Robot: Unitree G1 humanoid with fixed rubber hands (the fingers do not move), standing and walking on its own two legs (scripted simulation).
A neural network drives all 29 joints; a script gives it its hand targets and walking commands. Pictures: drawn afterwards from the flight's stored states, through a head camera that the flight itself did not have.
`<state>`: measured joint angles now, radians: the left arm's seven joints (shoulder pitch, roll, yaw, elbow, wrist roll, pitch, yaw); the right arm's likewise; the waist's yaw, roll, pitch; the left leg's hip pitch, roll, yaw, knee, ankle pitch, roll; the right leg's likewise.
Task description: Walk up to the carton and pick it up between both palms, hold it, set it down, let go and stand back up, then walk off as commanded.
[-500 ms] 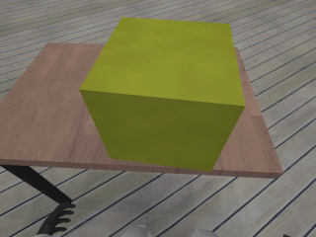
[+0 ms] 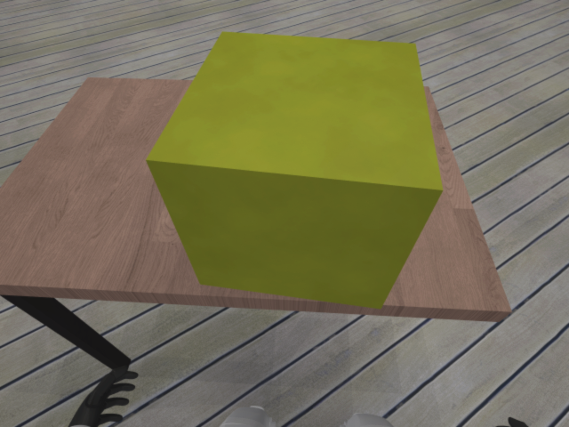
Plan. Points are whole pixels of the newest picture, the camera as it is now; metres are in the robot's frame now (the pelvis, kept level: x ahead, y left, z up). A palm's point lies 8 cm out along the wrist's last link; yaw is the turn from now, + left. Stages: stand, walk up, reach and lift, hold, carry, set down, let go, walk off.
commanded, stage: reach and lift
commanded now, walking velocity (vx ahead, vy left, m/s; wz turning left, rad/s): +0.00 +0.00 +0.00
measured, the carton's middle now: (301, 170) +0.46 +0.01 +0.10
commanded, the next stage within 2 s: none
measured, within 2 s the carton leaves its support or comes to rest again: neither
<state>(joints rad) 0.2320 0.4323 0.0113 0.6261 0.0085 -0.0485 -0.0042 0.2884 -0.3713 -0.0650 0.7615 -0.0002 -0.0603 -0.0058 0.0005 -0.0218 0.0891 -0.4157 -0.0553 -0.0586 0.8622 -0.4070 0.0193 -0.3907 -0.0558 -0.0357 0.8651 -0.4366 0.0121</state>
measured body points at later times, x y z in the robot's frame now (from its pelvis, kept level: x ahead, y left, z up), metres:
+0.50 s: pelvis -0.01 -0.01 +0.02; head -0.03 +0.00 +0.47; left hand +0.18 +0.28 -0.04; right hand +0.15 -0.31 -0.03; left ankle +0.03 +0.11 -0.70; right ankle +0.02 -0.13 -0.70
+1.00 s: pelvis -0.03 +0.00 +0.03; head -0.06 +0.01 +0.48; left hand +0.19 +0.26 +0.01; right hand +0.17 -0.27 +0.03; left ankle +0.03 +0.11 -0.70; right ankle +0.02 -0.13 -0.70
